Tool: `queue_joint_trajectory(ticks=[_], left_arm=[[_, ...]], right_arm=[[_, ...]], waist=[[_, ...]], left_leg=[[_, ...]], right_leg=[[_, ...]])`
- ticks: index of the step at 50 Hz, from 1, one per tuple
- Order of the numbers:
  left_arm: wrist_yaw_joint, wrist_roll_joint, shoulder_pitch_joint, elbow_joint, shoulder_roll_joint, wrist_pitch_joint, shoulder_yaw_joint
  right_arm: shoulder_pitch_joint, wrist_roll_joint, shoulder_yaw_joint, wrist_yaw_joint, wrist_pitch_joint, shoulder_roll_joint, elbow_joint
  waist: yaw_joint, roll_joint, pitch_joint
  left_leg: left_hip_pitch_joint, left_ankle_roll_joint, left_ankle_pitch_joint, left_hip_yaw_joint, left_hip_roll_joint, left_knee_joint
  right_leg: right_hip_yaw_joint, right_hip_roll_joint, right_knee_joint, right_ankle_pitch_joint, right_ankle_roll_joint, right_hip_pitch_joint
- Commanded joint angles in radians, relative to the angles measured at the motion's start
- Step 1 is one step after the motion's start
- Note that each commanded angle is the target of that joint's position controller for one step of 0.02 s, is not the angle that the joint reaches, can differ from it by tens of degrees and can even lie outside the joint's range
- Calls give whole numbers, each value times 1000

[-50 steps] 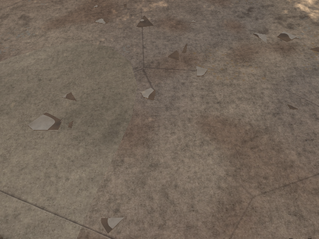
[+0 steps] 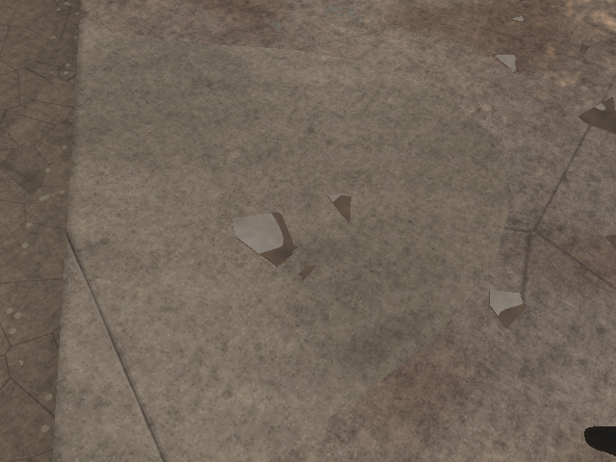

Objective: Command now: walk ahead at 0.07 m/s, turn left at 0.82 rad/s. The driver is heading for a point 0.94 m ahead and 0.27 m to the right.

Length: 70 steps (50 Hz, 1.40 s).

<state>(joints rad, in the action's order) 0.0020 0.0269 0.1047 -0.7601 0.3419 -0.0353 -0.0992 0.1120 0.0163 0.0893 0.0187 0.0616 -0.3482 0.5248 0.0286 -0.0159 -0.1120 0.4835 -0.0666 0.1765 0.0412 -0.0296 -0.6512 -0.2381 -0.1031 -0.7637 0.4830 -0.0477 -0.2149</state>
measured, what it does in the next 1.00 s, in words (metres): walks ahead, turning right: right foot, then left foot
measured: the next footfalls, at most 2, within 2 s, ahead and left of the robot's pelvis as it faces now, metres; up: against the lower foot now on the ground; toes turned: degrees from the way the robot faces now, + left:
right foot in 0.52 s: +0.27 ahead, -0.18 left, +0.00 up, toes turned -15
left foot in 0.96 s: +0.76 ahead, -0.26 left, +0.00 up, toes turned -30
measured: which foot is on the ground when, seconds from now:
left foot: down 0.00-0.52, up 0.54-0.94, down 0.96-1.00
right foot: up 0.00-0.50, down 0.52-0.98, up 1.00-1.00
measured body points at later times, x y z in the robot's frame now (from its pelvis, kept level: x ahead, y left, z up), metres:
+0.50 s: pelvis +0.20 -0.07 +0.01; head +0.17 -0.12 +0.46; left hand +0.32 +0.21 -0.07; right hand +0.30 -0.36 -0.11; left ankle +0.10 +0.10 -0.72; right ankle +0.23 -0.17 -0.71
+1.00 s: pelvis +0.57 -0.24 -0.01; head +0.60 -0.27 +0.43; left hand +0.68 +0.04 -0.13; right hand +0.64 -0.56 -0.09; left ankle +0.72 -0.24 -0.72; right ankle +0.26 -0.17 -0.66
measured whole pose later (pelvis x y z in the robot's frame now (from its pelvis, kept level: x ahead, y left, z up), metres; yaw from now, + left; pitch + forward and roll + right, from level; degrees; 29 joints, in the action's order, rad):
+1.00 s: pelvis +0.57 -0.24 -0.01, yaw -30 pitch +2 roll +2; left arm 0.00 -0.03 0.47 -0.92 0.33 -0.07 -0.08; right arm 0.05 -0.02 0.00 0.00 -0.06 -0.27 0.65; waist 0.04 -0.03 -0.03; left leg 0.57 -0.08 0.10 0.09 0.07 -0.63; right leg 0.18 0.13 -0.75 0.39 0.13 0.12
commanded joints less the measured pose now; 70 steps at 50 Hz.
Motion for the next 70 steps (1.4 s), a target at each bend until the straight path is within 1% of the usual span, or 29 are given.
queue_joint_trajectory(ticks=[1,2,4,7,11,12,16,23,25,26,27,28,30,31,34,43,46,48,49,50,51,53,57,61,64,65,68,69,70], left_arm=[[12,-30,4,106,103,-11,-2],[18,3,-18,105,134,-9,-10],[19,-4,-7,87,106,-6,-4],[29,-3,60,41,78,-5,4],[12,4,35,51,49,2,15],[46,-100,51,31,38,33,21],[90,-61,65,41,41,57,9],[82,-44,111,71,49,65,7],[62,-48,369,-36,54,52,-5],[44,-46,572,-92,105,39,-19],[35,-24,432,-44,187,33,-16],[32,-23,352,36,213,24,-24],[17,-49,363,31,188,5,-29],[13,-43,372,22,180,-6,-28],[6,-26,388,12,92,-31,-3],[-8,-16,446,-70,65,-46,3],[-6,-31,399,-85,144,-68,-8],[-13,-78,303,-82,168,-54,-19],[-18,-89,263,-68,82,-57,2],[13,-32,385,-21,-41,-74,31],[10,-56,380,-28,14,-81,44],[18,-84,162,15,55,-87,50],[23,-118,46,111,3,-49,89],[46,-82,-159,193,-49,-64,136],[38,-74,-187,188,-52,-66,132],[18,-34,-239,225,2,-97,98],[-5,-41,-17,178,52,-112,56],[-14,-58,206,120,98,-109,42],[-1,-82,285,86,122,-96,48]], right_arm=[[180,-38,66,-14,-33,-237,-86],[175,-21,44,-10,-52,-172,-68],[139,20,16,-21,-59,-94,-31],[86,-29,6,-38,-87,-106,-28],[128,-37,7,-39,-132,-102,18],[189,-71,0,-21,-119,-102,42],[138,-62,5,-11,-125,-99,64],[63,-70,20,-28,-120,-104,110],[29,-76,9,-21,-99,-61,113],[-35,-85,-22,-12,-93,-1,80],[-26,-63,-55,9,-109,111,-18],[-38,-91,-56,14,-130,49,-34],[-53,-94,-39,12,-161,-30,17],[-53,-94,-39,11,-158,-35,22],[-74,-80,-51,26,-114,-11,46],[-326,-49,-91,32,-122,37,-26],[-108,-44,-55,2,-124,-44,45],[344,-25,-11,-36,-112,-128,181],[532,-36,8,-53,-110,-179,228],[484,-48,25,-39,-111,-239,250],[288,-44,15,-13,-110,-149,214],[242,-38,-5,0,-123,-28,232],[320,-29,-17,-14,-150,-35,324],[326,-24,-6,-15,-159,-63,327],[442,6,-5,2,-161,-61,382],[478,50,-17,-21,-160,-20,370],[390,13,-10,-46,-131,-83,367],[316,-13,-19,-47,-129,-51,317],[540,-22,-63,-40,-130,108,351]], waist=[[-118,267,458],[-108,157,411],[-70,110,287],[-39,159,233],[-56,128,159],[-60,109,153],[-13,156,95],[38,126,35],[135,-82,58],[228,-294,67],[76,-587,50],[70,-420,88],[51,-47,108],[35,-9,109],[33,-21,80],[85,-88,37],[-22,-121,152],[-261,-103,313],[-317,27,372],[-156,485,425],[-82,298,293],[-77,-19,151],[-2,48,36],[-37,35,-35],[-103,45,46],[-124,12,88],[52,143,227],[148,108,354],[56,-208,559]], left_leg=[[-653,-366,-436,-686,-352,283],[-595,-305,-79,-596,-330,317],[-443,-185,433,-497,-253,368],[-302,-156,451,-379,-204,444],[-331,-137,457,-291,-257,510],[-303,-107,454,-223,-247,556],[-290,-45,457,-62,-274,585],[-371,-4,523,129,-320,510],[-315,2,242,258,-205,63],[-89,20,17,249,-144,-420],[314,70,359,94,64,-665],[470,82,336,-47,57,-769],[444,68,147,-96,-40,-711],[380,71,100,-93,-70,-626],[321,96,13,-66,-74,-495],[162,75,-236,48,27,42],[-158,-3,-171,79,108,83],[-523,-41,-18,83,105,69],[-710,-81,302,-131,-47,13],[-852,-235,476,-868,-254,307],[-761,-291,534,-1033,-259,413],[-502,-273,370,-780,-198,403],[-259,-250,155,-561,-79,443],[-68,-170,-374,-339,-12,508],[-221,-82,-649,-279,-8,450],[-295,-67,-588,-315,-19,363],[-333,19,-732,-285,3,51],[-191,59,-527,-271,39,-224],[30,121,453,-243,188,-669]], right_leg=[[303,114,-610,195,-19,-494],[317,63,-582,103,15,-507],[275,2,-410,-8,41,-499],[230,3,-374,-180,35,-405],[297,-14,-294,-312,17,-519],[269,30,-282,-300,5,-494],[250,4,-200,-362,5,-479],[108,-17,-3,-149,156,-301],[62,91,123,-104,196,-74],[254,96,189,118,228,58],[859,-37,527,359,316,140],[1074,-131,681,395,349,240],[945,-148,574,162,320,238],[852,-121,550,78,302,185],[693,-23,593,-111,280,170],[558,15,631,-806,281,210],[480,-18,462,-1348,209,295],[405,4,-23,-1446,186,218],[362,86,-459,-1012,174,17],[385,337,-782,-127,112,-346],[394,232,-792,-140,144,-498],[389,135,-669,-227,140,-462],[357,56,-404,-140,64,-436],[210,76,54,-419,26,-228],[182,139,189,-676,65,-106],[244,171,268,-674,68,-75],[253,152,325,-818,113,201],[369,-4,245,-1066,165,456],[725,-348,152,-1524,377,743]])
